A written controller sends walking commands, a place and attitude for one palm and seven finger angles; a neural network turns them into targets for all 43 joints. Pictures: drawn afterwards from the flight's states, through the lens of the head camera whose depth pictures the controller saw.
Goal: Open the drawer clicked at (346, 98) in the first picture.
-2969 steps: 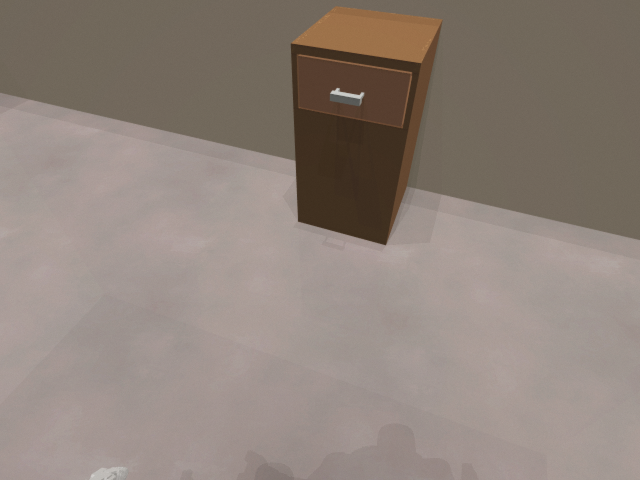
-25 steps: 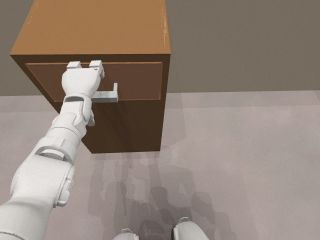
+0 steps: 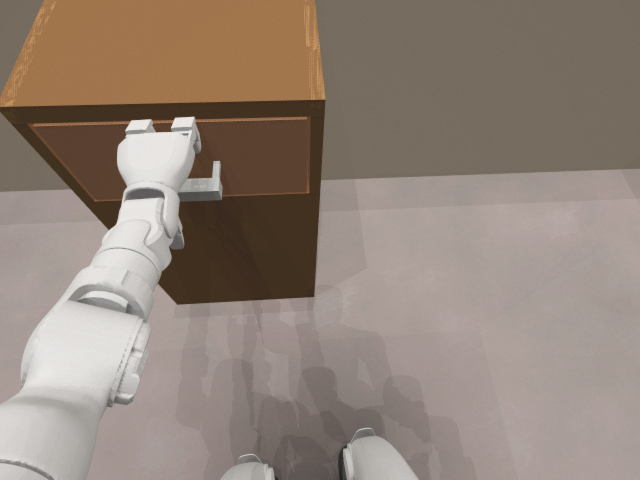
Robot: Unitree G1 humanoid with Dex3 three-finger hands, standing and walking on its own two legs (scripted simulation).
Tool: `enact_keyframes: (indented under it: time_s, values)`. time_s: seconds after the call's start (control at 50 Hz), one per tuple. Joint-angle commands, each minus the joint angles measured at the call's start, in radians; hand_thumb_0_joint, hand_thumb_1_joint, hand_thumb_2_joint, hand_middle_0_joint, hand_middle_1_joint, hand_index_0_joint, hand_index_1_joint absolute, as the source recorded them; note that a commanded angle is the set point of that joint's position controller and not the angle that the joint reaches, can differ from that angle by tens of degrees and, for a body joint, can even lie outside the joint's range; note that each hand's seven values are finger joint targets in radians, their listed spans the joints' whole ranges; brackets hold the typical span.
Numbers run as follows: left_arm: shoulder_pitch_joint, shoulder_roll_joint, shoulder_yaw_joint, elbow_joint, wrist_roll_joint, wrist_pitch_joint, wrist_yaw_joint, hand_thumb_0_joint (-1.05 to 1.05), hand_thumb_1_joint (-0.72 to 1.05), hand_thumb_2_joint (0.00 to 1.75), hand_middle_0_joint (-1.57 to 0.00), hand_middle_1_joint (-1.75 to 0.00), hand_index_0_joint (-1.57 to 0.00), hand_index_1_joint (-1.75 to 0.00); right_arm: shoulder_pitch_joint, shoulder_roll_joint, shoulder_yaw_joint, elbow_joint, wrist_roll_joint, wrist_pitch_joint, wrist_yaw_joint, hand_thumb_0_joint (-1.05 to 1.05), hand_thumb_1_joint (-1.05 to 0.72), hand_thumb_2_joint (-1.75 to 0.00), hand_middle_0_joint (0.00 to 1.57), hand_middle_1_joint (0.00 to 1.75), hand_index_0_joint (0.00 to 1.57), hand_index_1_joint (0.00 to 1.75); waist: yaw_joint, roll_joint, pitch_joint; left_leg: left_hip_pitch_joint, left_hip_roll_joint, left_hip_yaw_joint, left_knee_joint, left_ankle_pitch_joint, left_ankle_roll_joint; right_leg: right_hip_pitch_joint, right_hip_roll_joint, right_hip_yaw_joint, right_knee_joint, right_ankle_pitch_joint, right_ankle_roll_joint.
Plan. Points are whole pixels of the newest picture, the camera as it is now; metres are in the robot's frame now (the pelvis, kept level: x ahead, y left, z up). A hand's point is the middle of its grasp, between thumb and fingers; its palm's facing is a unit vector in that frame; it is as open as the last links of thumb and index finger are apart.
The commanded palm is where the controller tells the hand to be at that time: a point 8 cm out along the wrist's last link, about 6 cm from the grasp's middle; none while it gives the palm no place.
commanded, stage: lower the fingers behind the handle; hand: left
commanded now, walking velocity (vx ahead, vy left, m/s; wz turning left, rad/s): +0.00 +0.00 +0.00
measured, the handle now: (188, 179) +0.56 +0.15 -0.05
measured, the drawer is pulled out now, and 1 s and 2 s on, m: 0.00 0.00 0.00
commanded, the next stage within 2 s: lift the fingers back up to retry in 1.46 s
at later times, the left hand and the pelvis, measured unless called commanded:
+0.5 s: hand (181, 198) +0.51 +0.15 -0.03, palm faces -0.06 +0.01 -1.00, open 13.8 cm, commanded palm +0.50 +0.15 +0.02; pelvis +0.00 +0.00 -0.02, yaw +0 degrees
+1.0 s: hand (185, 201) +0.52 +0.15 -0.04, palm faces -0.02 +0.02 -1.00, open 13.7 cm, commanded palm +0.50 +0.15 -0.02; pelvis -0.02 +0.00 -0.04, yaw +0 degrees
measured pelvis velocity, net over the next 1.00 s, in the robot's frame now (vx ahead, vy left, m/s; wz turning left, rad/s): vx -0.02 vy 0.00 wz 0.01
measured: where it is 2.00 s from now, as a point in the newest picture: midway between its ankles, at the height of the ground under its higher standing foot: outside the picture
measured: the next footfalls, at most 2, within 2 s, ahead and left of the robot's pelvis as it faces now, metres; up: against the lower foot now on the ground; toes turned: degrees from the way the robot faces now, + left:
none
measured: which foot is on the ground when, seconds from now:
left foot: down 0.00-1.00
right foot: down 0.00-1.00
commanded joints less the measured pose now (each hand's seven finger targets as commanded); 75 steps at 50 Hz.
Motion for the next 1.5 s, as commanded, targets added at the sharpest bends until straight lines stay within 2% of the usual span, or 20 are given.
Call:
enact_keyframes:
  time_s: [0.0,0.16,0.22,0.24,0.32,0.36,0.4,0.44,0.52,0.54,0.6,0.64,0.72,0.98,1.02,1.14,1.2,1.3,1.42,1.48]
  values:
    - [-0.478,0.182,0.023,-0.175,0.007,-0.021,0.033,0.0,-0.5,0.3,-0.3,-1.2,-0.3,-1.2,0.164,-0.165,-0.06,-0.033,-0.003,-0.029,-0.013,0.0,-0.9,-0.9,0.2,0.3,0.2,0.3,-0.045,-0.004,-0.451,0.186,-0.028,-0.02,-0.044,0.349,0.015,0.257,0.025,0.005,-0.059,0.315,-0.02]
    - [-0.45,0.226,0.068,-0.208,0.025,-0.037,0.06,0.0,-0.5,0.3,-0.3,-1.2,-0.3,-1.2,0.179,-0.166,-0.064,-0.028,-0.015,-0.037,-0.01,0.0,-0.9,-0.9,0.2,0.3,0.2,0.3,-0.02,0.04,-0.56,0.185,-0.026,-0.027,0.02,0.428,0.011,0.24,0.026,0.005,0.001,0.37,-0.022]
    - [-0.462,0.226,0.067,-0.192,0.026,-0.017,0.073,0.0,-0.5,0.3,-0.3,-1.2,-0.3,-1.2,0.18,-0.168,-0.062,-0.019,-0.015,-0.033,-0.006,0.0,-0.9,-0.9,0.2,0.3,0.2,0.3,-0.03,0.027,-0.529,0.159,-0.025,-0.028,0.026,0.416,0.011,0.226,0.028,0.003,0.005,0.364,-0.02]
    - [-0.472,0.231,0.074,-0.222,0.023,-0.017,0.076,0.0,-0.5,0.3,-0.3,-1.2,-0.3,-1.2,0.178,-0.169,-0.064,-0.022,-0.017,-0.033,-0.004,0.0,-0.9,-0.9,0.2,0.3,0.2,0.3,-0.026,0.053,-0.555,0.171,-0.025,-0.026,0.029,0.424,0.012,0.233,0.028,0.006,0.006,0.375,-0.02]
    - [-0.48,0.18,0.033,-0.201,0.023,-0.003,0.075,0.0,-0.5,0.3,-0.3,-1.2,-0.3,-1.2,0.174,-0.164,-0.064,-0.016,-0.015,-0.034,-0.006,0.0,-0.9,-0.9,0.2,0.3,0.2,0.3,-0.048,0.04,-0.525,0.166,-0.024,-0.03,0.034,0.406,0.012,0.201,0.028,0.0,0.005,0.351,-0.019]
    - [-0.48,0.211,0.052,-0.193,0.026,-0.003,0.073,0.0,-0.5,0.3,-0.3,-1.2,-0.3,-1.2,0.173,-0.169,-0.06,-0.012,-0.014,-0.035,-0.008,0.0,-0.9,-0.9,0.2,0.3,0.2,0.3,-0.042,0.035,-0.521,0.154,-0.023,-0.036,0.036,0.39,0.012,0.191,0.028,-0.001,0.013,0.332,-0.02]
    - [-0.511,0.161,0.018,-0.206,0.024,-0.009,0.071,0.0,-0.5,0.3,-0.3,-1.2,-0.3,-1.2,0.174,-0.162,-0.065,-0.011,-0.015,-0.039,-0.006,0.0,-0.9,-0.9,0.2,0.3,0.2,0.3,-0.06,0.051,-0.533,0.173,-0.021,-0.039,0.045,0.398,0.011,0.161,0.028,-0.004,0.016,0.325,-0.021]
    - [-0.463,0.182,0.041,-0.175,0.026,-0.007,0.072,0.0,-0.5,0.3,-0.3,-1.2,-0.3,-1.2,0.176,-0.167,-0.061,-0.009,-0.016,-0.04,-0.005,0.0,-0.9,-0.9,0.2,0.3,0.2,0.3,-0.046,0.041,-0.513,0.156,-0.02,-0.045,0.05,0.391,0.01,0.147,0.029,-0.009,0.029,0.31,-0.023]
    - [-0.493,0.177,0.033,-0.171,0.033,-0.006,0.084,0.0,-0.5,0.3,-0.3,-1.2,-0.3,-1.2,0.177,-0.163,-0.056,-0.01,-0.022,-0.044,-0.004,0.0,-0.9,-0.9,0.2,0.3,0.2,0.3,-0.056,0.045,-0.516,0.117,-0.021,-0.044,0.068,0.381,0.013,0.131,0.027,-0.009,0.051,0.307,-0.022]
    - [-0.466,0.217,0.073,-0.174,0.034,-0.003,0.088,0.0,-0.5,0.3,-0.3,-1.2,-0.3,-1.2,0.176,-0.168,-0.058,-0.01,-0.024,-0.042,-0.002,0.0,-0.9,-0.9,0.2,0.3,0.2,0.3,-0.039,0.045,-0.544,0.119,-0.02,-0.041,0.077,0.389,0.012,0.141,0.027,-0.006,0.059,0.315,-0.022]
    - [-0.469,0.19,0.053,-0.162,0.036,0.011,0.093,0.0,-0.5,0.3,-0.3,-1.2,-0.3,-1.2,0.17,-0.163,-0.055,-0.017,-0.024,-0.041,0.001,0.0,-0.9,-0.9,0.2,0.3,0.2,0.3,-0.047,0.035,-0.538,0.095,-0.022,-0.038,0.086,0.384,0.012,0.14,0.028,-0.007,0.067,0.317,-0.022]
    - [-0.438,0.238,0.087,-0.156,0.032,0.023,0.095,0.0,-0.5,0.3,-0.3,-1.2,-0.3,-1.2,0.167,-0.17,-0.052,-0.02,-0.024,-0.038,0.001,0.0,-0.9,-0.9,0.2,0.3,0.2,0.3,-0.033,0.031,-0.554,0.072,-0.024,-0.031,0.094,0.375,0.015,0.163,0.025,0.0,0.073,0.328,-0.019]
    - [-0.476,0.224,0.054,-0.135,0.034,0.039,0.087,0.0,-0.5,0.3,-0.3,-1.2,-0.3,-1.2,0.162,-0.17,-0.046,-0.022,-0.018,-0.04,-0.005,0.0,-0.9,-0.9,0.2,0.3,0.2,0.3,-0.058,0.005,-0.513,0.014,-0.026,-0.03,0.097,0.302,0.02,0.146,0.023,0.003,0.071,0.279,-0.014]
    - [-0.444,0.244,0.052,-0.071,0.031,0.045,0.041,0.0,-0.5,0.3,-0.3,-1.2,-0.3,-1.2,0.17,-0.181,-0.037,-0.033,-0.01,-0.053,-0.008,0.0,-0.9,-0.9,0.2,0.3,0.2,0.3,-0.063,0.015,-0.479,-0.08,-0.023,-0.035,0.141,0.216,0.022,0.055,0.021,-0.003,0.12,0.184,-0.018]
    - [-0.451,0.238,0.042,-0.057,0.034,0.047,0.037,0.0,-0.5,0.3,-0.3,-1.2,-0.3,-1.2,0.171,-0.183,-0.035,-0.032,-0.01,-0.054,-0.011,0.0,-0.9,-0.9,0.2,0.3,0.2,0.3,-0.077,-0.006,-0.472,-0.096,-0.021,-0.038,0.152,0.208,0.025,0.034,0.02,-0.007,0.13,0.174,-0.016]
    - [-0.469,0.28,0.056,-0.081,0.022,0.056,0.012,0.0,-0.5,0.3,-0.3,-1.2,-0.3,-1.2,0.171,-0.183,-0.027,-0.05,0.0,-0.059,-0.012,0.0,-0.9,-0.9,0.2,0.3,0.2,0.3,-0.06,0.028,-0.502,-0.133,-0.024,-0.031,0.158,0.15,0.026,0.046,0.019,-0.001,0.138,0.125,-0.016]
    - [-0.504,0.28,0.055,-0.091,0.02,0.053,0.005,0.0,-0.5,0.3,-0.3,-1.2,-0.3,-1.2,0.173,-0.185,-0.028,-0.048,0.001,-0.062,-0.016,0.0,-0.9,-0.9,0.2,0.3,0.2,0.3,-0.076,0.015,-0.497,-0.128,-0.019,-0.039,0.159,0.137,0.029,0.019,0.019,-0.004,0.138,0.102,-0.014]
    - [-0.521,0.319,0.069,-0.097,0.011,0.045,-0.014,0.0,-0.5,0.3,-0.3,-1.2,-0.3,-1.2,0.178,-0.187,-0.021,-0.05,0.005,-0.066,-0.021,0.0,-0.9,-0.9,0.2,0.3,0.2,0.3,-0.076,0.013,-0.514,-0.154,-0.018,-0.036,0.164,0.113,0.032,0.038,0.018,0.003,0.14,0.088,-0.011]
    - [-0.498,0.336,0.072,-0.073,0.016,0.034,-0.019,0.0,-0.5,0.3,-0.3,-1.2,-0.3,-1.2,0.179,-0.189,-0.015,-0.052,0.007,-0.071,-0.027,0.0,-0.9,-0.9,0.2,0.3,0.2,0.3,-0.076,-0.003,-0.472,-0.194,-0.018,-0.035,0.168,0.078,0.033,0.016,0.016,0.003,0.138,0.053,-0.008]
    - [-0.494,0.344,0.082,-0.102,0.02,0.028,-0.015,0.0,-0.5,0.3,-0.3,-1.2,-0.3,-1.2,0.184,-0.188,-0.017,-0.057,0.008,-0.073,-0.025,0.0,-0.9,-0.9,0.2,0.3,0.2,0.3,-0.059,0.024,-0.508,-0.176,-0.019,-0.036,0.168,0.093,0.031,0.023,0.019,0.003,0.146,0.061,-0.012]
